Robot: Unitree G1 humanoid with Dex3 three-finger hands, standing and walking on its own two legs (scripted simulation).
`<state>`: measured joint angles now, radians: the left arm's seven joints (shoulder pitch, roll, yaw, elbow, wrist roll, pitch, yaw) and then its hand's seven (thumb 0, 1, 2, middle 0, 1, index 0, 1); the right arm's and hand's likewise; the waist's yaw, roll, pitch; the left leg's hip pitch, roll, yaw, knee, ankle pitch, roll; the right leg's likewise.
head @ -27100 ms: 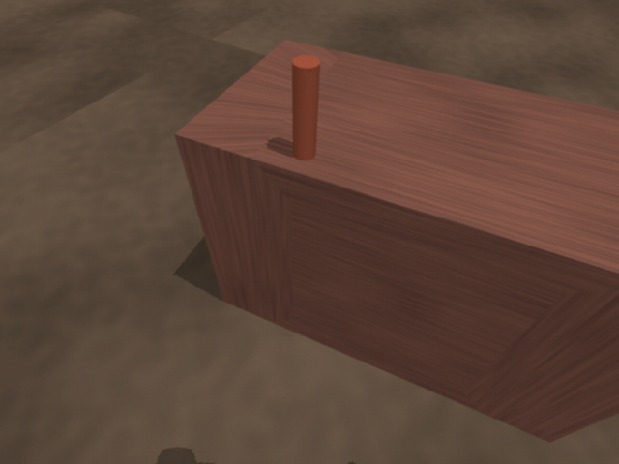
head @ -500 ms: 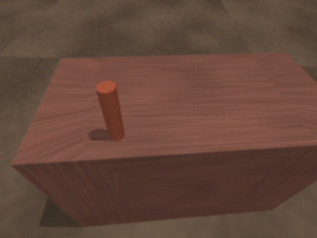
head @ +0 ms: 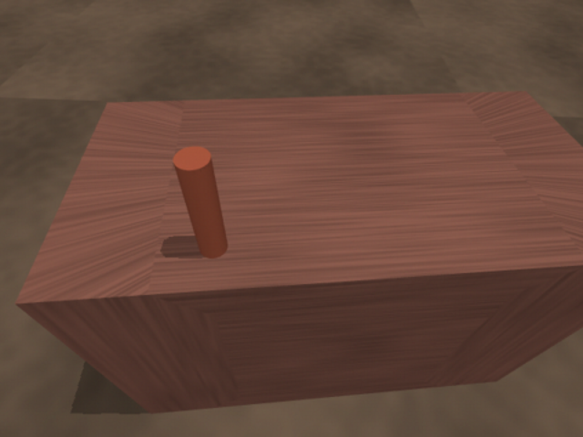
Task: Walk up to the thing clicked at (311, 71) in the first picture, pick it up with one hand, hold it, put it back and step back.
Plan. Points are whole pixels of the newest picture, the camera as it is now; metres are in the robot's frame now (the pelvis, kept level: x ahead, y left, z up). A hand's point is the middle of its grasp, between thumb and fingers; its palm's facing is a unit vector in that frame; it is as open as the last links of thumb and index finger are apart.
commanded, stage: stand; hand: left
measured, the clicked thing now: (204, 208) +0.42 +0.13 +0.07
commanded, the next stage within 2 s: step back in 1.92 s
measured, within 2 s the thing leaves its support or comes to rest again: neither
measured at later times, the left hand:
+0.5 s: hand out of the picture +0.08 +0.25 -0.16, palm faces -0.05 -0.94 -0.35, open 7.4 cm
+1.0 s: hand out of the picture +0.08 +0.25 -0.16, palm faces -0.05 -0.94 -0.35, open 7.4 cm
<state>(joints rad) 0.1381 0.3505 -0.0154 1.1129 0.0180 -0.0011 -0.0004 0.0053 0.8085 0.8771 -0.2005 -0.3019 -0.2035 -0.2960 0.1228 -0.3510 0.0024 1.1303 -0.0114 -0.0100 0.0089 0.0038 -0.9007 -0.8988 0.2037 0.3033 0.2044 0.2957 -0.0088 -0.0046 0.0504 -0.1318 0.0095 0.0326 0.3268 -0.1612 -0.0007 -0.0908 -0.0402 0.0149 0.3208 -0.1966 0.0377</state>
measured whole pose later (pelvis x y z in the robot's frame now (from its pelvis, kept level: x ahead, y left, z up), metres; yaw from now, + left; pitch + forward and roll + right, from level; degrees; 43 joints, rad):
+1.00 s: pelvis +0.01 +0.00 +0.00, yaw +0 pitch -2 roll +0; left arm 0.13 0.35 -0.01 1.10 0.02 0.00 0.00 0.01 0.90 0.89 -0.20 -0.30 -0.20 -0.30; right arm 0.12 -0.35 0.00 1.12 -0.01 -0.01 0.01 0.00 -0.90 -0.90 0.20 0.30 0.20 0.30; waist -0.01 0.00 0.04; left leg -0.11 0.02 0.04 0.32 -0.17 -0.01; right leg -0.07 -0.04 0.02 0.31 -0.20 0.03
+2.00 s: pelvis +0.00 +0.00 +0.00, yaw +0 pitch -2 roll +0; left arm 0.12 0.37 0.01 1.06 0.00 0.01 0.01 0.01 0.90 0.89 -0.20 -0.30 -0.20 -0.30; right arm 0.09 -0.35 -0.02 1.10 0.00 0.01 0.01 0.00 -0.90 -0.90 0.20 0.30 0.21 0.30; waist -0.01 -0.01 0.09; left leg -0.17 0.01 0.04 0.38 -0.19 0.00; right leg -0.14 -0.04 0.02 0.40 -0.23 0.03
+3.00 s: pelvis -0.21 -0.01 -0.02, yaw -2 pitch -2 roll +0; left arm 0.19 0.34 0.05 0.89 0.04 0.03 0.00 0.01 0.90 0.89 -0.20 -0.30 -0.20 -0.30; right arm 0.06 -0.39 -0.05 0.87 0.01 0.07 -0.01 0.00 -0.90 -0.90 0.20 0.30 0.20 0.30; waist 0.03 0.05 0.18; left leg -0.41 -0.02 -0.07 0.92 -0.52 0.01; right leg -0.26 0.04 0.06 0.62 -0.32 -0.02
